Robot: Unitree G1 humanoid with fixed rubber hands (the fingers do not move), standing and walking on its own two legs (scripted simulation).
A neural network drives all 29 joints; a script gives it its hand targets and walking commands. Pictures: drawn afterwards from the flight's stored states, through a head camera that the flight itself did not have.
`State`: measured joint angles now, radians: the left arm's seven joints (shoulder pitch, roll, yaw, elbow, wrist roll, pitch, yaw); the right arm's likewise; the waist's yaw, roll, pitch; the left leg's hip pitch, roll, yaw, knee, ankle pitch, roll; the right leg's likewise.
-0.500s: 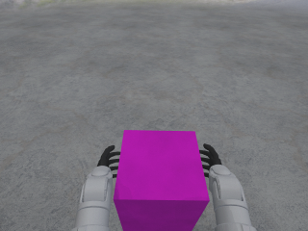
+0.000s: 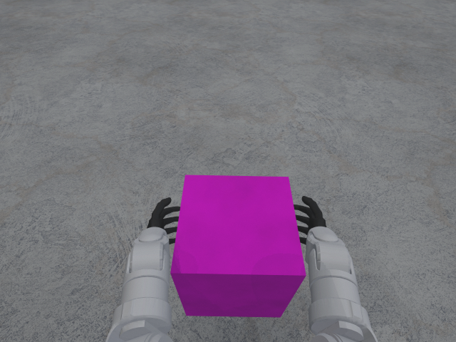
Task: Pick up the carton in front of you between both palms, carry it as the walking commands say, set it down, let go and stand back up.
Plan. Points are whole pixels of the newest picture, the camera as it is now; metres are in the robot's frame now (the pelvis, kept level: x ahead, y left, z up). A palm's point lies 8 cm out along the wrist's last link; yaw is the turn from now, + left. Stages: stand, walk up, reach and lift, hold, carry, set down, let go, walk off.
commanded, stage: set down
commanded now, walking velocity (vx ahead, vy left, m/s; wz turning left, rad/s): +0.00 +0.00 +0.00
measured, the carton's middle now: (235, 249) +0.34 -0.01 -0.06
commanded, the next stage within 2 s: none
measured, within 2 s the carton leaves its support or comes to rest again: neither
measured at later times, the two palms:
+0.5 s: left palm (177, 259) +0.37 +0.14 -0.18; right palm (295, 262) +0.36 -0.16 -0.17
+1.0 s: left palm (186, 269) +0.42 +0.13 -0.34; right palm (285, 276) +0.39 -0.17 -0.33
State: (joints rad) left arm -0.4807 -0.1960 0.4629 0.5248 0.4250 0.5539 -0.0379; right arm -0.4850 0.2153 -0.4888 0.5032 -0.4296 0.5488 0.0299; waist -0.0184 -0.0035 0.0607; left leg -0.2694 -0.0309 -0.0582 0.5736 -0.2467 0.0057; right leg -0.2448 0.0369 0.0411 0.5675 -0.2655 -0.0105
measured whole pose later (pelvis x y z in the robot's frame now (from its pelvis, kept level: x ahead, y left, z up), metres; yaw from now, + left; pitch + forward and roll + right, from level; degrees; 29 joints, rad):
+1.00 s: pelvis -0.06 +0.01 -0.24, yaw -1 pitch +44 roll -2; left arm -0.95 0.04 0.33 0.76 0.16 0.22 0.07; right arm -0.88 0.06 -0.48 0.64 -0.15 0.21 -0.09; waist -0.05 0.01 -0.15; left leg -1.94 -0.12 -0.08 1.66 -0.49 -0.03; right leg -1.91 0.11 0.07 1.66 -0.53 0.06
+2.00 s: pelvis -0.07 +0.01 -0.39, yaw -3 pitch +38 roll -2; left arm -1.35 0.25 0.16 1.09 0.00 0.15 0.10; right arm -1.21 -0.08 -0.40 0.87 -0.01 0.16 -0.18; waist -0.04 0.00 0.23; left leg -2.26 -0.12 -0.04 2.18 -0.59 -0.04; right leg -2.24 0.15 0.03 2.17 -0.61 0.08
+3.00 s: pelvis -0.08 +0.02 -0.41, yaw -4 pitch +34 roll -3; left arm -1.40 0.45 0.01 1.18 -0.21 0.01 0.06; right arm -1.31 -0.29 -0.20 1.09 0.20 0.00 -0.11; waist -0.05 -0.01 0.39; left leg -2.27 -0.04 -0.01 2.26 -0.59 0.02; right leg -2.24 0.06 -0.01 2.24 -0.60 0.04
